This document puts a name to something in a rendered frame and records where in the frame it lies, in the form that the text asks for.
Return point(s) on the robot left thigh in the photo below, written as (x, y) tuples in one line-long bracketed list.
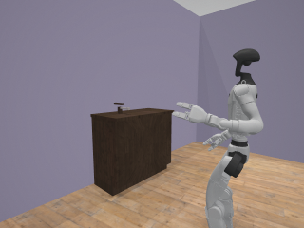
[(219, 179)]

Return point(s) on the counter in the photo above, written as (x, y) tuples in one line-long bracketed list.
[(130, 146)]

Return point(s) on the left robot hand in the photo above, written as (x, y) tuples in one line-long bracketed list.
[(197, 115)]

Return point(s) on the right robot forearm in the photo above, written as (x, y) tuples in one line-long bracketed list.
[(226, 135)]

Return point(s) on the robot left upper arm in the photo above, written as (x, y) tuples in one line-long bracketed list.
[(244, 95)]

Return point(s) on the right robot hand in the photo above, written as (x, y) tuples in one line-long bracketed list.
[(218, 140)]

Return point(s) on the robot right shin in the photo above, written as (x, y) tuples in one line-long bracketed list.
[(229, 211)]

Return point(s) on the left robot forearm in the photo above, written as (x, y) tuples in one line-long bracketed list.
[(240, 126)]

